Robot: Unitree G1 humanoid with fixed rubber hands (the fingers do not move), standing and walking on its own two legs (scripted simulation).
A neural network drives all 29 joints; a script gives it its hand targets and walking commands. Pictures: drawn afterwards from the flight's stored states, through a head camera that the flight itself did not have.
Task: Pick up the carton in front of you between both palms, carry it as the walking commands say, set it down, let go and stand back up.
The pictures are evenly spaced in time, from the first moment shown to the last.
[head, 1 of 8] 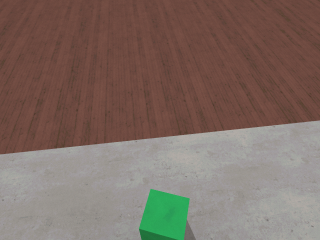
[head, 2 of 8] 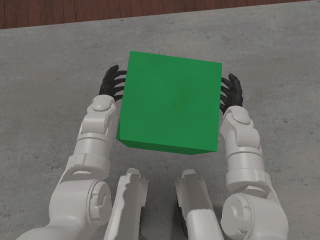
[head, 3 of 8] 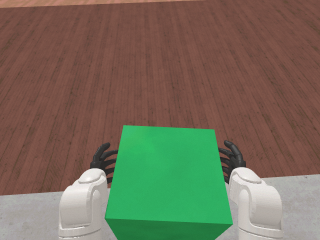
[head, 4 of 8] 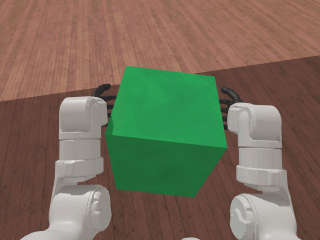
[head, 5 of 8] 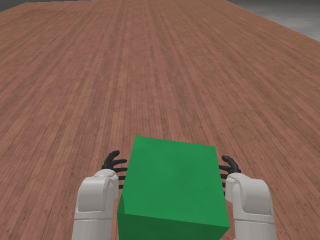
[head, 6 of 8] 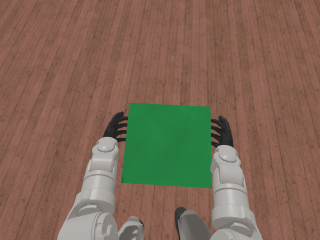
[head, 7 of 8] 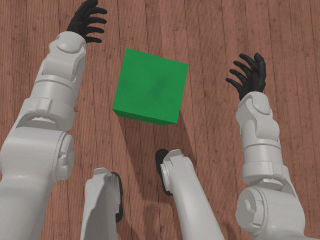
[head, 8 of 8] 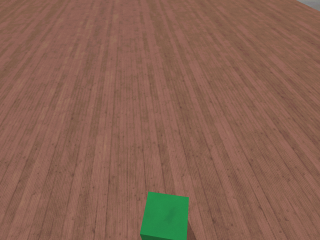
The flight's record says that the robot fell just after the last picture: no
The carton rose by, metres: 1.09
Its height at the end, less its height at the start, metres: +0.36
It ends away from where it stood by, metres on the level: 5.46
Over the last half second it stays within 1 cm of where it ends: yes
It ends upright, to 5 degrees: yes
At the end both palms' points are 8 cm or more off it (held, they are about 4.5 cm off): yes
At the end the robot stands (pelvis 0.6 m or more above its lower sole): yes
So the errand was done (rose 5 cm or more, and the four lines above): yes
